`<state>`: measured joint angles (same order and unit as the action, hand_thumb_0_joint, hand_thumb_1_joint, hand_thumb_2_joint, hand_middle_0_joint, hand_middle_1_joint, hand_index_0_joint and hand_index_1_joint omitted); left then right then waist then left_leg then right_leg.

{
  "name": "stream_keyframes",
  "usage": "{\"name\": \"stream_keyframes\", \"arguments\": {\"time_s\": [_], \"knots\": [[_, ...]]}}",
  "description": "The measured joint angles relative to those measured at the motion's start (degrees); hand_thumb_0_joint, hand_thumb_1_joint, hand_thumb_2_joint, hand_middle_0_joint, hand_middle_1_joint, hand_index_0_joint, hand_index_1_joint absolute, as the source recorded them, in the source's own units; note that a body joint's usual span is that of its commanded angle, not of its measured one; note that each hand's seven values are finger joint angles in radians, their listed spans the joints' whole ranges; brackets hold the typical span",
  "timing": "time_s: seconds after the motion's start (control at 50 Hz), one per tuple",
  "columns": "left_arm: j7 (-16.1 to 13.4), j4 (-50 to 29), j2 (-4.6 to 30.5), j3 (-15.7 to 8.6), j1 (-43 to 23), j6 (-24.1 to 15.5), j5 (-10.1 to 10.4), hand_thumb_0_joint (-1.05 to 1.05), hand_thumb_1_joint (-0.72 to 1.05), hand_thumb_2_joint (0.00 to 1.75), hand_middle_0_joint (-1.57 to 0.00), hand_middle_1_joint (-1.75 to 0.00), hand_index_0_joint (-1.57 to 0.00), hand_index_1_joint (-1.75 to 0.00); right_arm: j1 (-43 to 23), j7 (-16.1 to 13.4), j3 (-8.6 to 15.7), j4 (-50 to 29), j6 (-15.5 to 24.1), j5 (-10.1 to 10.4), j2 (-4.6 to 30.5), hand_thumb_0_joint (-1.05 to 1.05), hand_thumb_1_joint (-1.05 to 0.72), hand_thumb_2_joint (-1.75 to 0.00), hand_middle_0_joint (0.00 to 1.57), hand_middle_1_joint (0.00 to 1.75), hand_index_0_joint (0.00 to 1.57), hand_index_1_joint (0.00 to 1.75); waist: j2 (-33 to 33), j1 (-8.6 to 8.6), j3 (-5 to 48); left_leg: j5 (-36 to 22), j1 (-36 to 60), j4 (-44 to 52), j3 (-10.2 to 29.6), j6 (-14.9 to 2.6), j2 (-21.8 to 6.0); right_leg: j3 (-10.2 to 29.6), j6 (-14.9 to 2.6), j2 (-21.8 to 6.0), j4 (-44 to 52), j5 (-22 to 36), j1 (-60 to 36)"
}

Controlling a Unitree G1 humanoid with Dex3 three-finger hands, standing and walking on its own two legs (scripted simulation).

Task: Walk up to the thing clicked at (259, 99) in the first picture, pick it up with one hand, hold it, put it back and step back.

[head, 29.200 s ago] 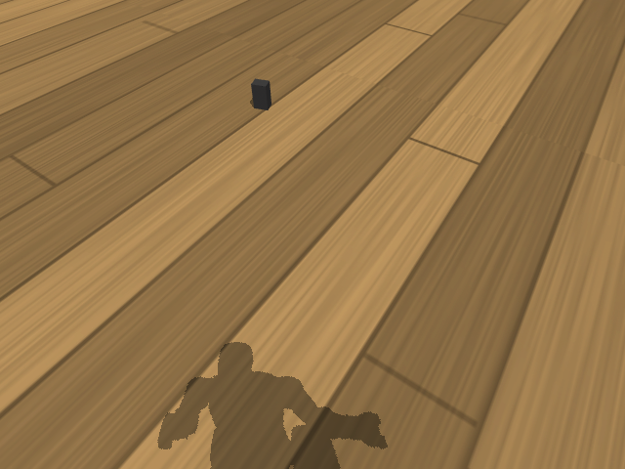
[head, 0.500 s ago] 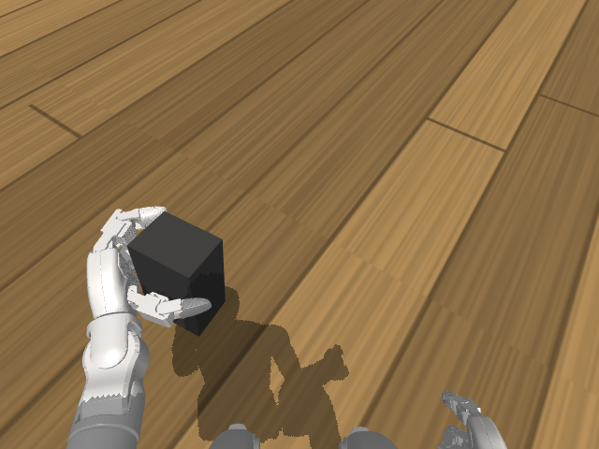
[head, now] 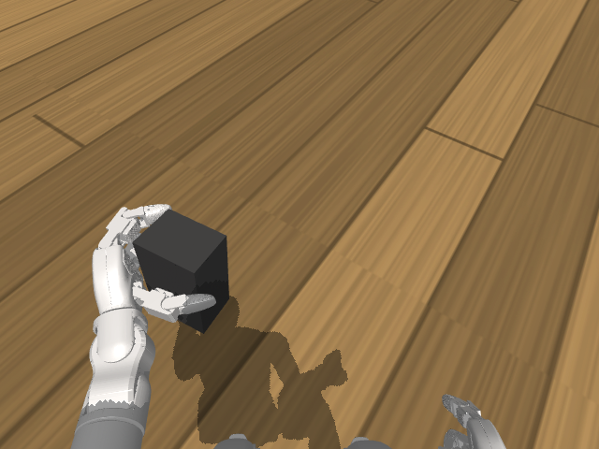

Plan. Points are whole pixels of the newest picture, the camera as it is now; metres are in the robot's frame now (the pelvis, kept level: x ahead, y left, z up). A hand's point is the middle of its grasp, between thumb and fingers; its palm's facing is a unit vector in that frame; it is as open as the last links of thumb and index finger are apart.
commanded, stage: hold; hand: left
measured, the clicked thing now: (187, 274) +0.34 +0.15 +0.02
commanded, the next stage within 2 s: none
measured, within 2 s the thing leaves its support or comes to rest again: neither
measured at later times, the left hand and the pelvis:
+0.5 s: hand (168, 253) +0.35 +0.17 +0.06, palm faces +0.24 -0.97 -0.01, open 13.1 cm; pelvis +0.00 +0.00 +0.01, yaw +0 degrees
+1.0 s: hand (164, 258) +0.34 +0.17 +0.06, palm faces +0.26 -0.97 -0.01, open 13.1 cm; pelvis +0.00 +0.00 +0.01, yaw +0 degrees
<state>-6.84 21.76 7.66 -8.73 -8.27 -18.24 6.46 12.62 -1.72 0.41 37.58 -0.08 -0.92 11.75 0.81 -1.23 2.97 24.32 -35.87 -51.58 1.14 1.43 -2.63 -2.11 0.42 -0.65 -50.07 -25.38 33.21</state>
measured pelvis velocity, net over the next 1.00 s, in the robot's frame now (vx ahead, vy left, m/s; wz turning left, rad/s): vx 0.00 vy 0.00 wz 0.00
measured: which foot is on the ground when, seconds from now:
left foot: down 0.00-1.00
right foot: down 0.00-1.00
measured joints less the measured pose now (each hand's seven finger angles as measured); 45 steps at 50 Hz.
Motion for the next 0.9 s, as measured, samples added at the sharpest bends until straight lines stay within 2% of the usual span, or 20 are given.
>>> {"name": "stream_keyframes", "arguments": {"time_s": [0.28,0.66,0.9], "knots": [[-0.2,1.5,0.3,0.3,-1.9,0.4,-0.1,-0.02,-0.61,0.56,-0.6,-0.91,-0.61,-0.9,0.4,0.2,0.0,0.5,0.2,0.1,-0.1,0.01,-0.93,-0.9,0.2,0.3,0.2,0.3,0.1,0.11,-0.4,-0.5,1.6,1.5,-0.2,-0.12,0.1,0.2,0.11,0.0,1.7,0.6,-1.6],[-0.3,1.6,0.0,-0.2,-1.6,0.3,-0.2,-0.01,-0.61,0.55,-0.6,-0.92,-0.61,-0.92,0.3,0.2,0.2,0.6,0.0,0.0,0.0,0.01,-0.93,-0.9,0.2,0.3,0.2,0.3,0.0,0.16,-0.8,-1.3,3.3,3.1,-0.3,-0.07,0.1,0.2,0.06,0.0,3.0,1.3,-3.2],[-0.5,2.1,-0.5,0.4,-1.4,0.2,-0.5,-0.01,-0.61,0.55,-0.6,-0.92,-0.61,-0.92,-0.1,0.3,0.2,0.6,0.2,0.1,0.0,0.01,-0.93,-0.9,0.2,0.3,0.2,0.3,0.0,0.2,-0.8,-1.7,3.7,3.4,-0.3,-0.06,0.1,0.2,0.04,-0.1,3.2,1.6,-3.5]]}}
